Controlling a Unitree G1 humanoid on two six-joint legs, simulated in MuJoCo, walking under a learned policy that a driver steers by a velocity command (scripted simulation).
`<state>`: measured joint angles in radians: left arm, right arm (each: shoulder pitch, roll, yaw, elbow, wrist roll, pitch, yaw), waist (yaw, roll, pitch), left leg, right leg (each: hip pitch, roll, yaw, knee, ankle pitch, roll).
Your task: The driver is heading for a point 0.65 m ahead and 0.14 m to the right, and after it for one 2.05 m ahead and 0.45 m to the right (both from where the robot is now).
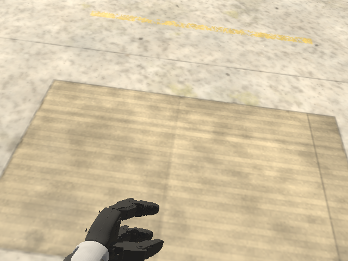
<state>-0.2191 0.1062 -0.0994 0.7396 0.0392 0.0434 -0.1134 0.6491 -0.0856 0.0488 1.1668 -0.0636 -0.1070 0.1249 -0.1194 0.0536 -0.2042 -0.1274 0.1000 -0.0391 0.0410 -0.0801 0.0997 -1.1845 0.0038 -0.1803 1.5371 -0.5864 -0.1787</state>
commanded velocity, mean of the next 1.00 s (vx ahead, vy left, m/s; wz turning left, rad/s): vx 0.50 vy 0.00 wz -0.17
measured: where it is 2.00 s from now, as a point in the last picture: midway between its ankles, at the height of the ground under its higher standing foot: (186, 150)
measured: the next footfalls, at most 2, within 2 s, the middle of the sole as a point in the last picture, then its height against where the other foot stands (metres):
left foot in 0.48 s outside the picture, level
right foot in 1.04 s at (187, 209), level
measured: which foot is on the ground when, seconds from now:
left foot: down 0.00-0.04, up 0.06-0.46, down 0.48-1.00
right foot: down 0.00-0.50, up 0.52-1.00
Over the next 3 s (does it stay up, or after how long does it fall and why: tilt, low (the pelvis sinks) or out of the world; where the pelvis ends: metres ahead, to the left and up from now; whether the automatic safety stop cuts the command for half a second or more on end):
stays up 0.98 -0.21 0.19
